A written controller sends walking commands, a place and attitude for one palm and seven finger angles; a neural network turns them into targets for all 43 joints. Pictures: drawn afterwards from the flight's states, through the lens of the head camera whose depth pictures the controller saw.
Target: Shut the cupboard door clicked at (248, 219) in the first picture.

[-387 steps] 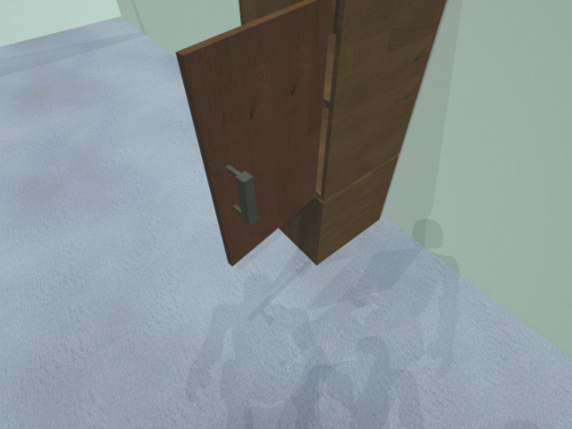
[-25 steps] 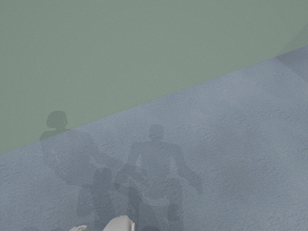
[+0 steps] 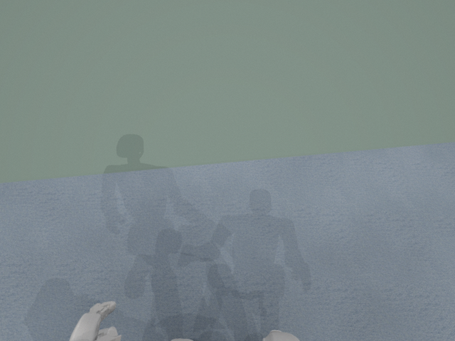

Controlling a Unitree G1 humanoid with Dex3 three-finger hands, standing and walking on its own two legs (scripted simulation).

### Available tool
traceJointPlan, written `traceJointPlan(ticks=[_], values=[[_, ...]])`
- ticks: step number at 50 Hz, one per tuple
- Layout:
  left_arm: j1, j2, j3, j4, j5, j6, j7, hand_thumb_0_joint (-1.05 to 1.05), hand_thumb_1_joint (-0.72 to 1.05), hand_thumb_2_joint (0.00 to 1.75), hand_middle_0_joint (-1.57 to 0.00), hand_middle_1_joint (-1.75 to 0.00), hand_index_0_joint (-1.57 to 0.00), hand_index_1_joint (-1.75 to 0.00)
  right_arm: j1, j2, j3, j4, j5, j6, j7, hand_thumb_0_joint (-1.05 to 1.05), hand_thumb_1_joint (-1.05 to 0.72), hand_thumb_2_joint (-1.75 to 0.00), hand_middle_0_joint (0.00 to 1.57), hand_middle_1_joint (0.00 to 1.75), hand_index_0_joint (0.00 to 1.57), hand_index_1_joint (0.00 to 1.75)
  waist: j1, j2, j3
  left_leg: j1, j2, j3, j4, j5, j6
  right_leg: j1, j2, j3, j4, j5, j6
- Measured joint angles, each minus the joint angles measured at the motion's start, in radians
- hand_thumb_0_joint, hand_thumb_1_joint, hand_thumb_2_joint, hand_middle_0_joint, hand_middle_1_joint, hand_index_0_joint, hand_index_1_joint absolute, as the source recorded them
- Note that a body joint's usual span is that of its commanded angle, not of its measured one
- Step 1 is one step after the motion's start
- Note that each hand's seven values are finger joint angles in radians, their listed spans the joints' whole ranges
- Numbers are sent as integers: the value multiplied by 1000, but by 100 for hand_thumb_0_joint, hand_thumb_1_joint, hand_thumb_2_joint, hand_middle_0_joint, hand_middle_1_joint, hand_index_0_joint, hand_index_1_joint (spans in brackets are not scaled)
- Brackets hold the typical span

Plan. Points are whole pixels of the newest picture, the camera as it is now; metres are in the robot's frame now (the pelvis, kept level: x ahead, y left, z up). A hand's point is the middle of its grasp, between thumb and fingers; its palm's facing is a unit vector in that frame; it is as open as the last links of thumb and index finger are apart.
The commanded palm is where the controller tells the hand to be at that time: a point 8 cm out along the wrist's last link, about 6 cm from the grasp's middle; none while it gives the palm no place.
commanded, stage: walk to a spot facing it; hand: left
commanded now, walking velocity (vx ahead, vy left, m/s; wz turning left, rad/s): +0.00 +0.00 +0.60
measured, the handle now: out of the picture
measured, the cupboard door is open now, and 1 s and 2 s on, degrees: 98 98 98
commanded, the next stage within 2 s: none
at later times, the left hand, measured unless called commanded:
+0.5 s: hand out of the picture -0.02 +0.19 -0.20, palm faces +0.35 -0.91 -0.22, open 7.4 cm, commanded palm none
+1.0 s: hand out of the picture +0.09 +0.22 -0.15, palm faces +0.53 -0.81 -0.25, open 7.4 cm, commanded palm none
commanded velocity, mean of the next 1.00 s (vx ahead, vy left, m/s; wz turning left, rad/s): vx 0.11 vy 0.00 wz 0.60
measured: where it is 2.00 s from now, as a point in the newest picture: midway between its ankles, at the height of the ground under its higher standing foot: (161, 287)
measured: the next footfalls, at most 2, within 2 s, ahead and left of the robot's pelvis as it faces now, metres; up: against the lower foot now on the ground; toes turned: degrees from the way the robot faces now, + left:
right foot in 0.06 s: +0.03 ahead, -0.14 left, +0.00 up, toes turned +2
left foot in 0.48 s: +0.05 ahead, +0.10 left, +0.00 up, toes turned +24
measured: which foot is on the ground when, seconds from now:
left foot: down 0.00-0.06, up 0.08-0.46, down 0.48-0.96, up 0.98-1.00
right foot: up 0.00-0.04, down 0.06-0.48, up 0.50-0.94, down 0.96-1.00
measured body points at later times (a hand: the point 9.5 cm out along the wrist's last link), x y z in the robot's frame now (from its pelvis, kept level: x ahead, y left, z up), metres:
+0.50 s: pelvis +0.02 -0.01 -0.02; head +0.07 +0.03 +0.43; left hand -0.04 +0.24 -0.18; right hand +0.24 -0.22 -0.14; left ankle +0.01 +0.08 -0.74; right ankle +0.00 -0.15 -0.73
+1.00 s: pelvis +0.10 -0.02 -0.01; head +0.13 +0.00 +0.44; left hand +0.06 +0.26 -0.13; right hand +0.25 -0.23 -0.16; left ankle +0.01 +0.08 -0.72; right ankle +0.16 -0.13 -0.74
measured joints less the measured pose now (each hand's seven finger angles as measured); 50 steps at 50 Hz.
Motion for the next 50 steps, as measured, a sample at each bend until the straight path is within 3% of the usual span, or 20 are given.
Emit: traceJointPlan(ticks=[2,4,7,9,11,18,22,24,27,30,33,38,45,48,50], values=[[-5,-8,-6,-9,-4,-12,0,1,91,90,-20,-30,-20,-30,11,-5,-8,4,3,6,-1,1,-90,-90,21,30,21,30,-7,11,-2,-18,-7,-26,31,-15,-16,66,19,-11,-139,60,-5],[3,-19,-11,-18,1,-34,4,1,91,90,-20,-30,-20,-30,19,-14,-18,10,13,12,-1,1,-90,-90,21,30,21,30,-5,18,-8,-54,-19,-34,114,-83,-32,120,21,-22,-247,101,-39],[21,-51,-31,-12,5,-45,10,1,91,90,-20,-30,-20,-30,12,-39,-35,20,11,27,2,1,-90,-90,21,30,20,30,-18,43,3,-150,-22,21,427,-247,-50,146,4,-66,-236,79,-85],[43,-64,-37,-8,2,-44,13,1,91,90,-20,-30,-20,-30,6,-48,-39,27,9,35,7,1,-90,-90,20,30,20,30,-22,39,4,-194,-7,69,580,-230,-68,177,-12,-90,-267,86,-90],[64,-72,-39,-1,1,-43,15,1,91,89,-20,-30,-20,-30,-1,-49,-37,29,10,40,12,1,-91,-90,20,30,20,30,-25,27,5,-208,14,104,632,-200,-82,206,-26,-115,-299,95,-90],[128,-75,-37,25,7,-48,13,1,90,89,-20,-30,-20,-30,-51,-44,-24,26,12,46,22,1,-91,-90,20,30,20,30,7,-15,18,-152,54,167,422,-177,-88,257,-62,-207,-318,77,-81],[160,-49,-22,46,11,-40,9,1,90,89,-20,-30,-20,-30,-88,-35,-13,3,13,32,24,1,-91,-90,20,30,20,30,31,-42,25,-75,43,207,222,-147,-63,248,-90,-253,-242,24,-60],[181,-31,-13,55,5,-33,5,1,90,89,-20,-30,-20,-30,-97,-38,-8,-19,9,12,26,1,-91,-90,20,30,20,30,34,-49,14,-26,33,214,106,-18,-24,206,-112,-265,-133,-23,-43],[155,1,-1,76,0,8,9,1,91,89,-20,-30,-20,-30,-106,-25,0,-38,8,-14,17,1,-91,-90,20,30,20,30,40,-69,23,-50,10,196,159,-65,52,65,-91,-139,181,-156,-20],[117,15,10,76,5,23,8,1,91,90,-20,-30,-20,-30,-87,-15,8,-42,5,-16,1,1,-91,-90,20,30,20,30,39,-59,13,-33,3,159,108,-54,54,-37,-62,-69,323,-93,-10],[83,20,14,54,8,15,1,1,91,90,-20,-30,-20,-30,-66,-7,15,-30,5,-15,-7,1,-90,-90,20,30,20,30,40,-48,8,-7,-5,124,36,-10,55,-94,-54,-25,339,-3,-2],[53,14,12,31,12,-2,-11,1,91,90,-20,-30,-20,-30,-10,9,18,-7,4,-22,-2,1,-90,-90,21,30,21,30,27,-26,-21,22,-10,67,-31,22,51,-98,-43,8,237,42,4],[18,-2,1,16,10,-20,-29,1,91,90,-20,-30,-20,-30,75,17,4,27,-2,-25,5,1,-90,-90,21,30,21,30,-15,0,-47,35,-16,-11,-32,1,23,0,-3,-12,-49,17,-2],[19,-9,-5,2,9,-44,-35,1,91,90,-20,-30,-20,-30,111,10,-6,43,3,-17,3,1,-90,-90,21,30,21,30,-23,5,-58,13,-30,-42,41,-54,4,106,20,-30,-254,44,-15],[25,-26,-8,0,13,-66,-27,1,91,90,-20,-30,-20,-30,115,-3,-17,67,8,-8,2,1,-90,-90,21,30,21,30,-16,18,-54,-50,-24,-17,222,-196,-4,126,23,-51,-264,119,-55]])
